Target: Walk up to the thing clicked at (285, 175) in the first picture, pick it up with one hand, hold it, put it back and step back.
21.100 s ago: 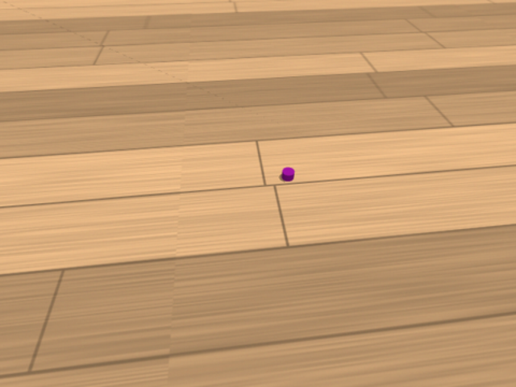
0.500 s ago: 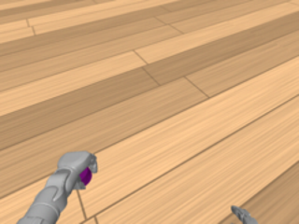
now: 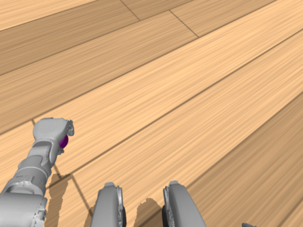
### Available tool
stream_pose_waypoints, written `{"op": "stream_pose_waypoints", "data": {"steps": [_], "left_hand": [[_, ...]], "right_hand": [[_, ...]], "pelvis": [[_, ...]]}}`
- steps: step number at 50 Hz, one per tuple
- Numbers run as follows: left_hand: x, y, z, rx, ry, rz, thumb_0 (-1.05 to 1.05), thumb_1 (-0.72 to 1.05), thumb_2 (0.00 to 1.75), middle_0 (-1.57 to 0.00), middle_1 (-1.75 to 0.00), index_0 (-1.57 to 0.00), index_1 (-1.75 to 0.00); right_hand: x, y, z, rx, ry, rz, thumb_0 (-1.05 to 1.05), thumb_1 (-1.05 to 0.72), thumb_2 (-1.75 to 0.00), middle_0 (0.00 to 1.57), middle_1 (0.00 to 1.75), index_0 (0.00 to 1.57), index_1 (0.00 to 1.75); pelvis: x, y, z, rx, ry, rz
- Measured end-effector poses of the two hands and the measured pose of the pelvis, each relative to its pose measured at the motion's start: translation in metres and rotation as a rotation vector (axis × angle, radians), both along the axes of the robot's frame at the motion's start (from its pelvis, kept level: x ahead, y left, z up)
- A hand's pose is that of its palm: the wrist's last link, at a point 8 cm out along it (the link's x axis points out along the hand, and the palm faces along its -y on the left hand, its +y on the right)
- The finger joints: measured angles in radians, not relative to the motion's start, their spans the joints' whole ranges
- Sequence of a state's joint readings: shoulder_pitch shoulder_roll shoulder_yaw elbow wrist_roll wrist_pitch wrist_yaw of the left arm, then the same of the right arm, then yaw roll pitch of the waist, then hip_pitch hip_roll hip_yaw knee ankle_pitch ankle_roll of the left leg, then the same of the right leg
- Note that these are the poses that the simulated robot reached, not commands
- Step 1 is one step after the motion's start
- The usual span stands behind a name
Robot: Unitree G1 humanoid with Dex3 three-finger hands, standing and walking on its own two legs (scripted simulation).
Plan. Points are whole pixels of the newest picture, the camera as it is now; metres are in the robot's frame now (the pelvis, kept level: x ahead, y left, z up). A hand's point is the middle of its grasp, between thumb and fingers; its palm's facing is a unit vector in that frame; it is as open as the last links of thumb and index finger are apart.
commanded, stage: crouch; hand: left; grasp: from above
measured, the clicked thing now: (55, 138) +0.41 +0.28 -0.14
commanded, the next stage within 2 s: lower in 1.26 s
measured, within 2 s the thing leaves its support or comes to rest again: neither
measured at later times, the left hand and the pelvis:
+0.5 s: hand (68, 154) +0.40 +0.30 -0.33, palm faces -0.46 -0.04 -0.89, open 6.9 cm; pelvis -0.02 +0.00 -0.16, yaw -3 degrees
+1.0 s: hand (73, 154) +0.42 +0.30 -0.41, palm faces -0.48 -0.05 -0.88, open 6.8 cm; pelvis -0.03 -0.01 -0.24, yaw -6 degrees
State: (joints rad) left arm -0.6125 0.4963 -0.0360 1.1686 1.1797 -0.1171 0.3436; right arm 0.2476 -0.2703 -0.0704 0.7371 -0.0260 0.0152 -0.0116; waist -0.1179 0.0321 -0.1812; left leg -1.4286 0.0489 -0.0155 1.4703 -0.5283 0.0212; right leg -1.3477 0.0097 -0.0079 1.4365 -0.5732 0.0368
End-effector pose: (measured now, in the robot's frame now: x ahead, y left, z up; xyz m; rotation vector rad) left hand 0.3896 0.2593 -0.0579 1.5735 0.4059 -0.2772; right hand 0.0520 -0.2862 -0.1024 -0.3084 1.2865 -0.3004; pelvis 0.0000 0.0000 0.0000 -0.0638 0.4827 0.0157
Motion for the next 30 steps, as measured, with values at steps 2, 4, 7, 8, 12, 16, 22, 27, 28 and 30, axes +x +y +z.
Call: {"op": "stream_pose_waypoints", "data": {"steps": [2,4,7,8,12,16,22,27,28,30], "left_hand": [[0.004,0.003,-0.020,0.002,-0.002,0.009,-0.01,0.22,0.42,-0.55,-0.61,-0.86,-0.68],[0.007,0.007,-0.040,0.004,0.006,0.018,-0.02,0.23,0.42,-0.55,-0.60,-0.87,-0.67],[0.009,0.012,-0.068,0.001,0.023,0.026,-0.02,0.23,0.43,-0.56,-0.59,-0.88,-0.66],[0.009,0.014,-0.078,0.000,0.031,0.027,-0.02,0.23,0.43,-0.56,-0.58,-0.88,-0.66],[0.009,0.022,-0.116,-0.014,0.061,0.029,-0.03,0.24,0.42,-0.57,-0.55,-0.91,-0.65],[0.009,0.028,-0.153,-0.030,0.074,0.023,-0.04,0.25,0.41,-0.58,-0.52,-0.94,-0.63],[0.015,0.035,-0.199,-0.045,0.061,0.016,-0.05,0.25,0.39,-0.61,-0.49,-0.99,-0.58],[0.022,0.038,-0.223,-0.045,0.039,0.023,-0.06,0.25,0.36,-0.63,-0.47,-1.01,-0.55],[0.023,0.039,-0.227,-0.043,0.035,0.025,-0.06,0.25,0.36,-0.63,-0.47,-1.02,-0.55],[0.026,0.039,-0.233,-0.042,0.030,0.034,-0.06,0.25,0.35,-0.64,-0.46,-1.02,-0.54]], "right_hand": [[-0.010,0.005,-0.019,0.005,0.023,-0.008,0.00,-0.89,-0.90,0.20,0.30,0.20,0.30],[-0.018,0.011,-0.037,0.013,0.039,-0.013,0.00,-0.89,-0.90,0.20,0.30,0.20,0.30],[-0.025,0.019,-0.062,0.028,0.056,-0.010,0.00,-0.89,-0.90,0.21,0.30,0.20,0.30],[-0.026,0.021,-0.069,0.033,0.060,-0.008,0.00,-0.89,-0.90,0.21,0.30,0.20,0.30],[-0.028,0.027,-0.097,0.046,0.075,0.013,0.00,-0.89,-0.90,0.21,0.30,0.20,0.30],[-0.024,0.027,-0.119,0.045,0.094,0.048,0.00,-0.89,-0.90,0.21,0.30,0.20,0.30],[-0.012,0.019,-0.146,0.028,0.121,0.109,0.00,-0.89,-0.90,0.21,0.30,0.21,0.30],[-0.004,0.009,-0.162,0.015,0.123,0.142,0.00,-0.90,-0.90,0.21,0.30,0.20,0.30],[-0.003,0.007,-0.165,0.014,0.124,0.146,0.00,-0.90,-0.90,0.21,0.30,0.20,0.30],[-0.003,0.004,-0.171,0.013,0.126,0.153,0.00,-0.90,-0.90,0.21,0.30,0.20,0.30]], "pelvis": [[-0.004,0.002,-0.017,-0.006,0.025,-0.002],[-0.008,0.004,-0.034,-0.011,0.048,-0.005],[-0.013,0.006,-0.056,-0.020,0.076,-0.005],[-0.015,0.006,-0.064,-0.023,0.085,-0.005],[-0.020,0.007,-0.090,-0.036,0.116,-0.004],[-0.021,0.007,-0.115,-0.049,0.148,-0.003],[-0.019,0.004,-0.146,-0.062,0.175,-0.004],[-0.019,0.001,-0.167,-0.067,0.176,-0.012],[-0.020,0.001,-0.171,-0.068,0.175,-0.014],[-0.020,0.000,-0.178,-0.069,0.173,-0.019]]}}
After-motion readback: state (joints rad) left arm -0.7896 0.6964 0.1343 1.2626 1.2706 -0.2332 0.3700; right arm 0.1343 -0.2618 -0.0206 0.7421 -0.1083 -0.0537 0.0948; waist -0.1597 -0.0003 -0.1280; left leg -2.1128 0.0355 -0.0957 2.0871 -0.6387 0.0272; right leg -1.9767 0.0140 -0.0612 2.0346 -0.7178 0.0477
